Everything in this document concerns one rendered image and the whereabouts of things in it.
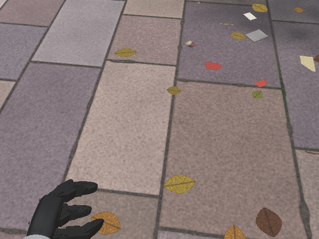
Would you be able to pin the robot left hand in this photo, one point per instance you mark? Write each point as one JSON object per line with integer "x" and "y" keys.
{"x": 52, "y": 212}

